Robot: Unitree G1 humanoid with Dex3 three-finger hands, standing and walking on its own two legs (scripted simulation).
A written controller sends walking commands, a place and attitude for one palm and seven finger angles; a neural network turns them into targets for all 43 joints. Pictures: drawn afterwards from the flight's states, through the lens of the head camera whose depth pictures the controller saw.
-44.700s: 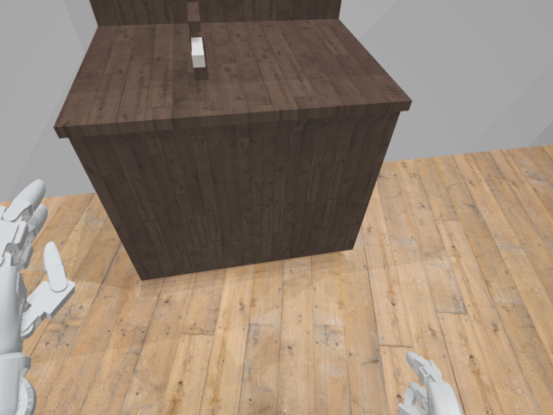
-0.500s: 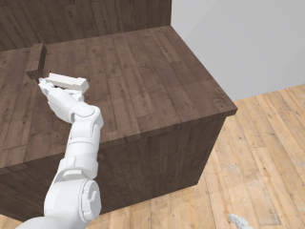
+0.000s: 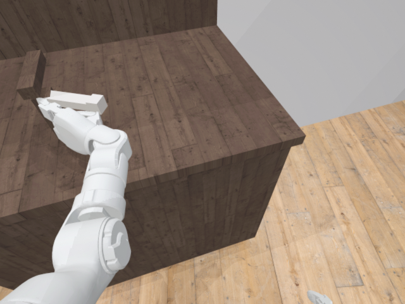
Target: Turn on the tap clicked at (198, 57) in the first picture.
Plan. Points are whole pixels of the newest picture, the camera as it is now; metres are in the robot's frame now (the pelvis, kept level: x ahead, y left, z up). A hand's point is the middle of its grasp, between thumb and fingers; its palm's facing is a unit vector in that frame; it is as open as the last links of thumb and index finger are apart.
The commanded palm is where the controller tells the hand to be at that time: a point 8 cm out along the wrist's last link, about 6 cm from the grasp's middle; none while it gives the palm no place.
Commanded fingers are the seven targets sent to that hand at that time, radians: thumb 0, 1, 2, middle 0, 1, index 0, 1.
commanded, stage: push the lever round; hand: left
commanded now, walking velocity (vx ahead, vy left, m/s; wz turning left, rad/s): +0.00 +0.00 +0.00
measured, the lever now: (97, 104) +0.47 +0.22 +0.15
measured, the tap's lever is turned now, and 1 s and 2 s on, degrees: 60 63 64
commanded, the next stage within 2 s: lift the hand up off the lever in 0.08 s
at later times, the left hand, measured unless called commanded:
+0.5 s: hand (99, 115) +0.46 +0.22 +0.13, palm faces +0.85 -0.51 -0.11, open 7.9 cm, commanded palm +0.42 +0.25 +0.16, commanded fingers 0.00 0.90 0.90 -0.15 -0.15 -0.15 -0.15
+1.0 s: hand (100, 112) +0.46 +0.22 +0.14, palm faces +0.86 -0.50 -0.11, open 8.1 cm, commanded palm +0.42 +0.25 +0.18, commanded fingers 0.00 0.90 0.90 -0.15 -0.15 -0.15 -0.15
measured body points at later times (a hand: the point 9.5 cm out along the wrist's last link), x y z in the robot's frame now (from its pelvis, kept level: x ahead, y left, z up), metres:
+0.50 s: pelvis -0.02 -0.01 -0.01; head +0.02 -0.03 +0.44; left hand +0.41 +0.24 +0.14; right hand +0.03 -0.27 -0.14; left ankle +0.00 +0.15 -0.72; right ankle +0.04 -0.06 -0.72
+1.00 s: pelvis -0.02 -0.01 +0.00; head +0.02 -0.03 +0.44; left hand +0.41 +0.24 +0.15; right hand +0.04 -0.27 -0.14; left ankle +0.00 +0.15 -0.72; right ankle +0.04 -0.06 -0.72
